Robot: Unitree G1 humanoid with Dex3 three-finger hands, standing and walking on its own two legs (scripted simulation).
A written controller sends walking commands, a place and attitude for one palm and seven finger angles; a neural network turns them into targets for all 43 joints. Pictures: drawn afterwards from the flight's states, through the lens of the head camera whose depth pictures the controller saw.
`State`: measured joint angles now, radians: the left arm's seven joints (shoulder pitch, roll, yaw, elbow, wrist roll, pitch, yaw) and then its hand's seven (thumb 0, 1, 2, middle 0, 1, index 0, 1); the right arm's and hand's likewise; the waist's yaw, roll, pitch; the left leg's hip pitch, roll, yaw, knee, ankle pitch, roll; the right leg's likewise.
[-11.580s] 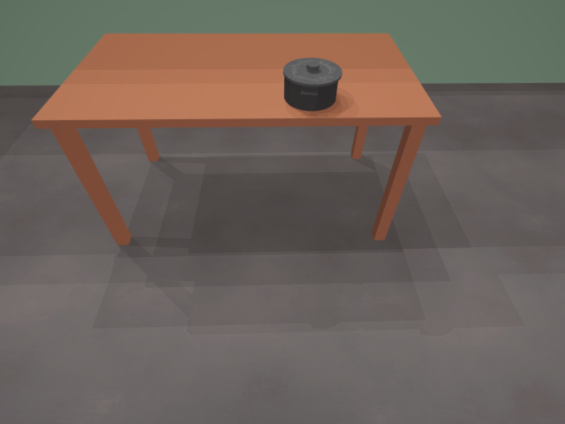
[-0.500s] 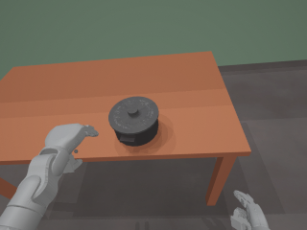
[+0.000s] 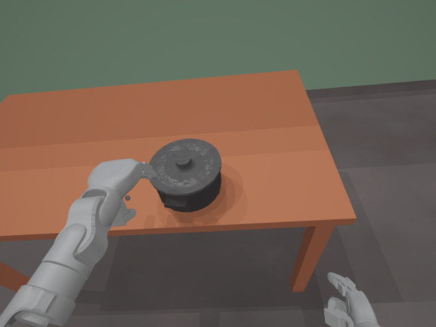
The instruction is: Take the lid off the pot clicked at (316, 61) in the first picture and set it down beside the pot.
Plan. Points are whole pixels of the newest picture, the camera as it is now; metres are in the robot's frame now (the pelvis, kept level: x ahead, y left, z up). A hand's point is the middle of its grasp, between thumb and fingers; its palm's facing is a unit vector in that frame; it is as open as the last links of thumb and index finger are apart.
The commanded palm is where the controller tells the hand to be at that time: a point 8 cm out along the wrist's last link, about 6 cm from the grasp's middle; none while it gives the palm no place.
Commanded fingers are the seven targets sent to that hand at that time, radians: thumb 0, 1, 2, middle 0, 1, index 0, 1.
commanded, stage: move the open hand above the knob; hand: left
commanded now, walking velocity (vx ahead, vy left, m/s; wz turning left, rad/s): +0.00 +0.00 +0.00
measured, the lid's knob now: (183, 160) +0.49 +0.13 +0.00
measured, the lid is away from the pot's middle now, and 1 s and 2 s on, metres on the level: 0.00 0.00 0.00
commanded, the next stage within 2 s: lower the open fingers around the knob in 1.74 s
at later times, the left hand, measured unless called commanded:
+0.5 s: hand (149, 176) +0.39 +0.17 +0.07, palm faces -0.29 -0.08 -0.96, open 10.0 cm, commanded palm +0.39 +0.17 +0.14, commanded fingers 0.00 -0.26 1.34 -0.83 -0.08 -0.83 -0.08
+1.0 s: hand (172, 151) +0.46 +0.14 +0.07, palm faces -0.32 -0.06 -0.95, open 10.0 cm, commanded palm +0.46 +0.14 +0.14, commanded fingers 0.00 -0.26 1.34 -0.83 -0.08 -0.83 -0.08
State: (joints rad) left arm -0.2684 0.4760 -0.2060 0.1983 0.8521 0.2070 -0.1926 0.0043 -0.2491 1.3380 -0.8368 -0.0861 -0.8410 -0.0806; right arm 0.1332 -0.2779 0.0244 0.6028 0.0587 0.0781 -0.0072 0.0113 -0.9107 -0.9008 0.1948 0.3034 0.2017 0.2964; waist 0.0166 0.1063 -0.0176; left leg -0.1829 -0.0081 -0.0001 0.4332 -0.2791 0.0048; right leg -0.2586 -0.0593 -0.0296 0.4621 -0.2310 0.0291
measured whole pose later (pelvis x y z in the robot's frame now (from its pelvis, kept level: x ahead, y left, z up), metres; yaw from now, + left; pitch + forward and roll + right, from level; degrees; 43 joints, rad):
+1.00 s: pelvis +0.01 +0.00 +0.00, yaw -1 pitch +8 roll +1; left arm -0.86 0.34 -0.28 0.88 0.89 0.24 -0.15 0.00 -0.25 1.34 -0.84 -0.09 -0.84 -0.08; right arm 0.24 -0.27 0.01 0.70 0.06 0.11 -0.04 0.01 -0.91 -0.90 0.19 0.30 0.20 0.30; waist -0.07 0.07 -0.07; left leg -0.31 -0.01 0.03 0.47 -0.30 0.01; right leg -0.40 -0.06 0.00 0.50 -0.24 0.03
